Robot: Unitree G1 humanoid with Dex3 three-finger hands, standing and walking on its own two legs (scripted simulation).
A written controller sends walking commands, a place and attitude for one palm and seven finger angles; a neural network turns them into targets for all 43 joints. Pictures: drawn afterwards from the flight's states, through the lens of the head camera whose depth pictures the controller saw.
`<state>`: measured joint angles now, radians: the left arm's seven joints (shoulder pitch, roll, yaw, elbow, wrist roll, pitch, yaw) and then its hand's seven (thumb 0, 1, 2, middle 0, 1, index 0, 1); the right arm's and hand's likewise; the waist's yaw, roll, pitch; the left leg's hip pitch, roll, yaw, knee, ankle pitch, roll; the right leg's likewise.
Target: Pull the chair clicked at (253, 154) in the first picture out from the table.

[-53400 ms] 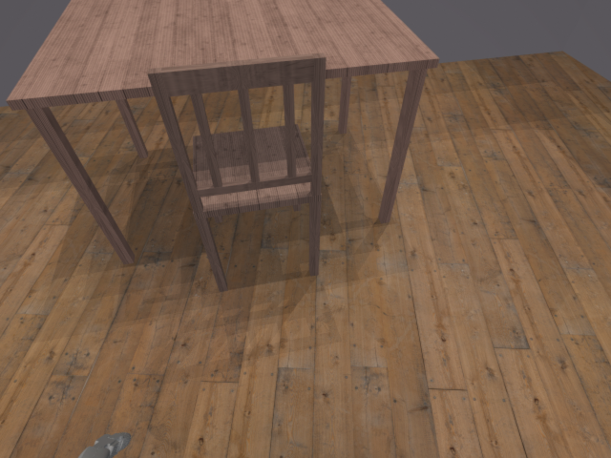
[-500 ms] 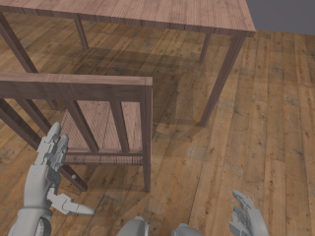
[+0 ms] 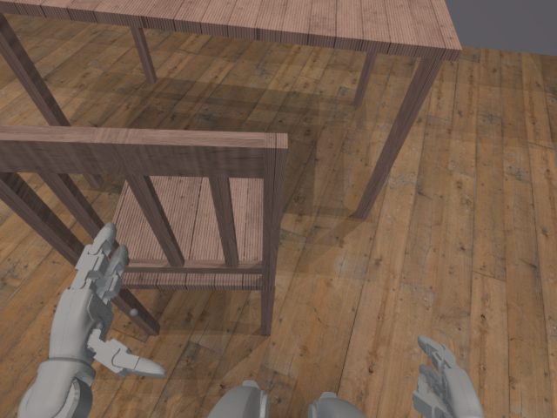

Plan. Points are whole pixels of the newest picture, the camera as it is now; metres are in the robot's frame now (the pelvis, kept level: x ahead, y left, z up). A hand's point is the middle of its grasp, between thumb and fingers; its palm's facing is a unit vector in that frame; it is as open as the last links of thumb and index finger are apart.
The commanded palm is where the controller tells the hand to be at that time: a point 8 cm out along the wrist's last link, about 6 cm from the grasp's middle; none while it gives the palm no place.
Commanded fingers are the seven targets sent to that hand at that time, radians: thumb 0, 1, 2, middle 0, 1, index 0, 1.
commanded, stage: raise the hand toward the chair's back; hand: left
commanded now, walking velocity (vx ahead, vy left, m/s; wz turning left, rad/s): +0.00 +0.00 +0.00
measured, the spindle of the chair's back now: (160, 225) +0.40 +0.22 -0.02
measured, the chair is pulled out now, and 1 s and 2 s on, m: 0.32 0.32 0.32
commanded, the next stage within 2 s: aim the fingers beside a spindle in 0.04 s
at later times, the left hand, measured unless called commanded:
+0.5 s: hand (136, 303) +0.25 +0.20 +0.04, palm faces +0.07 -1.00 -0.02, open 16.9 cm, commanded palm +0.23 +0.25 +0.03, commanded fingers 0.00 -0.50 0.30 -0.06 -0.08 -0.06 -0.08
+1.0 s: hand (155, 312) +0.25 +0.19 +0.00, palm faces +0.05 -1.00 +0.00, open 16.9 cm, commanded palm +0.23 +0.24 +0.01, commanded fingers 0.00 -0.50 0.30 -0.06 -0.08 -0.06 -0.08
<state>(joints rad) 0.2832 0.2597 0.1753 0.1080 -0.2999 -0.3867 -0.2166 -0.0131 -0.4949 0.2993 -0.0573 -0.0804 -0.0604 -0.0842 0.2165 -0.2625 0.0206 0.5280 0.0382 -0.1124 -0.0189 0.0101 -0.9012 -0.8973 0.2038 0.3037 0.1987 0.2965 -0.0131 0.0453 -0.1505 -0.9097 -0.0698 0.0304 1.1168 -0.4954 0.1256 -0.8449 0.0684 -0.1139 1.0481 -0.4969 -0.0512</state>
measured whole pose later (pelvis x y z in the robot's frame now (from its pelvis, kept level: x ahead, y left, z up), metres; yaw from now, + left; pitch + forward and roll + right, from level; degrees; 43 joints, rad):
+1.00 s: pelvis -0.01 +0.00 -0.02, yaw -1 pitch +20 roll -5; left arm 0.23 0.23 0.12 0.13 -0.25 -0.41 -0.15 -0.01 -0.50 0.30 -0.06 -0.08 -0.06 -0.08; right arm 0.20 -0.25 0.03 0.52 0.03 -0.05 -0.01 0.01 -0.90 -0.90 0.20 0.30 0.20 0.30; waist -0.01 0.04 -0.17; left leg -1.04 -0.07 0.05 1.22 -0.53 0.13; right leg -0.98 0.06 -0.11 1.16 -0.53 -0.05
